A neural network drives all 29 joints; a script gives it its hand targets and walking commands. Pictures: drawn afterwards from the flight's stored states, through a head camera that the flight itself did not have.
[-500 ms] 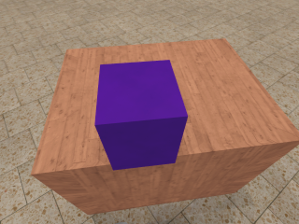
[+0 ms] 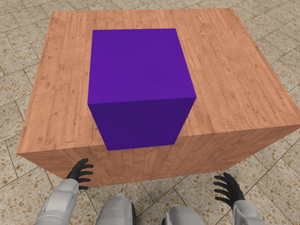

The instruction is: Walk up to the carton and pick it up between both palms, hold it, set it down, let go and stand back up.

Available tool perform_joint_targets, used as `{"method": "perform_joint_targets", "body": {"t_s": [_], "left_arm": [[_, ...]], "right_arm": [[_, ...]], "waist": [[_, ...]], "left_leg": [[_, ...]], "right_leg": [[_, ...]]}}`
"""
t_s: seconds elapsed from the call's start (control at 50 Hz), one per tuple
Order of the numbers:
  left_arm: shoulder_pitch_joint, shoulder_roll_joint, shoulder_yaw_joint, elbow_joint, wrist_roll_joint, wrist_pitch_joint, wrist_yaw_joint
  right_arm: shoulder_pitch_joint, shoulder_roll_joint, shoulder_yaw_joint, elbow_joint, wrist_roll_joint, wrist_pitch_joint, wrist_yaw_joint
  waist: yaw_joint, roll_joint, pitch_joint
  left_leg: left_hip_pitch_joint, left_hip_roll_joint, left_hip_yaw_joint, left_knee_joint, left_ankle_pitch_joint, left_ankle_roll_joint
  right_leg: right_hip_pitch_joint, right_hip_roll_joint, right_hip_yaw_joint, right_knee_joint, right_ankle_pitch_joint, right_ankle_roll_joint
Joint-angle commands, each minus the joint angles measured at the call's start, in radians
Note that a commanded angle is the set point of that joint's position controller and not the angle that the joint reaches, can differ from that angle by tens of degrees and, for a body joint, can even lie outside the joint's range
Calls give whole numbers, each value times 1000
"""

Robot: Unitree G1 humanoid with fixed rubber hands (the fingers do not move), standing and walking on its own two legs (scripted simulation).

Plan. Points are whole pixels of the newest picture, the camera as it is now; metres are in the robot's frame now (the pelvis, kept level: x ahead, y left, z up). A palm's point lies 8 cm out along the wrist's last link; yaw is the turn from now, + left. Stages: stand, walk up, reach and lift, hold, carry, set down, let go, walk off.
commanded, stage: reach and lift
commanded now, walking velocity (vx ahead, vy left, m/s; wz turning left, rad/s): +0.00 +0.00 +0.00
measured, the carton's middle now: (138, 94) +0.41 +0.04 +0.06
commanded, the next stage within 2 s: none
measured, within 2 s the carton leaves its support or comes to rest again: neither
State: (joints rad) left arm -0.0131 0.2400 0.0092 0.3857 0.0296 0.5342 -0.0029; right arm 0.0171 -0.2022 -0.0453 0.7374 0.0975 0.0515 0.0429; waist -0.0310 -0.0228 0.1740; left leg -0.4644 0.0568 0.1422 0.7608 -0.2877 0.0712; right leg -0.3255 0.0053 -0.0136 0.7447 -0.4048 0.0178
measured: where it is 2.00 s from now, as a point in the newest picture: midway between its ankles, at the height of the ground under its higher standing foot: outside the picture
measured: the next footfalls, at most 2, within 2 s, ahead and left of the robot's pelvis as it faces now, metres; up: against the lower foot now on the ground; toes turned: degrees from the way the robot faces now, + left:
none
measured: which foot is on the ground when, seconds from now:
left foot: down 0.00-1.00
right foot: down 0.00-1.00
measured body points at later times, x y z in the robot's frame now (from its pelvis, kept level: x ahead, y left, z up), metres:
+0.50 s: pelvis +0.03 -0.03 +0.03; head +0.07 -0.02 +0.48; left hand +0.20 +0.23 -0.06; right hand +0.17 -0.23 -0.06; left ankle +0.07 +0.08 -0.71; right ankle -0.01 -0.13 -0.71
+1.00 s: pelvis +0.06 -0.03 +0.04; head +0.07 -0.01 +0.49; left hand +0.21 +0.23 -0.02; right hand +0.22 -0.22 -0.01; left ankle +0.07 +0.08 -0.71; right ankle +0.00 -0.13 -0.71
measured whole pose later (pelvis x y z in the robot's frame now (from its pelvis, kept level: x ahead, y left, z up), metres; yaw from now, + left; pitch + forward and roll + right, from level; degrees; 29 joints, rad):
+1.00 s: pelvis +0.06 -0.03 +0.04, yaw +0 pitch +0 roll +0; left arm 0.34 0.30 0.03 0.33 -0.13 -0.08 -0.06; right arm 0.36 -0.10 0.06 0.38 0.14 -0.19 -0.05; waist 0.04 -0.06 0.03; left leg -0.18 0.02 0.11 0.33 -0.15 0.01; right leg -0.04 0.01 -0.03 0.29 -0.25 -0.02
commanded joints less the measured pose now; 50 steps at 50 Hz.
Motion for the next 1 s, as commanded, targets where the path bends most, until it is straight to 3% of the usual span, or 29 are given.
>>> {"method": "perform_joint_targets", "body": {"t_s": [0.0, 0.06, 0.12, 0.24, 0.34, 0.44, 0.62, 0.8, 0.98], "left_arm": [[190, 106, 68, -140, 39, 14, 3], [101, 114, 74, -77, 37, -26, 0], [34, 137, 104, -40, 29, -84, -13], [-5, 170, 128, -72, -32, -247, -25], [48, 209, 115, -50, -81, -370, -44], [118, 235, 112, -47, -109, -446, -60], [189, 234, 103, -68, -128, -537, -58], [272, 207, 94, -158, -137, -615, -51], [325, 203, 74, -242, -178, -689, -51]], "right_arm": [[116, -230, -47, -193, 11, -16, -17], [72, -162, -30, -235, -19, 4, -24], [70, -95, -4, -294, -41, 12, -32], [136, -8, 22, -424, -58, -32, -66], [222, 43, 31, -428, -79, -104, -115], [262, 62, 44, -428, -81, -162, -138], [278, 61, 55, -438, -48, -223, -128], [317, 29, 73, -463, 23, -270, -105], [345, 17, 79, -547, 54, -307, -99]], "waist": [[1, 99, -339], [18, 88, -173], [37, 43, -139], [33, 3, -246], [14, 3, -269], [23, 11, -271], [54, 49, -261], [69, 85, -279], [70, 67, -272]], "left_leg": [[706, 25, -130, -204, 365, -171], [578, 3, -96, -280, 141, -142], [543, -16, -65, -311, 83, -115], [589, -36, -44, -321, 145, -89], [607, -44, -49, -339, 173, -77], [632, -43, -61, -366, 259, -78], [657, -36, -81, -384, 403, -93], [710, -34, -113, -364, 571, -115], [685, -35, -129, -358, 571, -111]], "right_leg": [[-215, 45, -86, -282, 273, -59], [-192, 23, -66, -343, 166, -46], [-176, -9, -27, -389, 142, -32], [-125, -37, 16, -424, 233, -7], [-93, -58, 34, -447, 293, 1], [-48, -50, 26, -474, 333, 2], [-19, -27, 14, -512, 339, -17], [-10, -15, 16, -536, 397, -36], [-3, -18, 28, -537, 398, -40]]}}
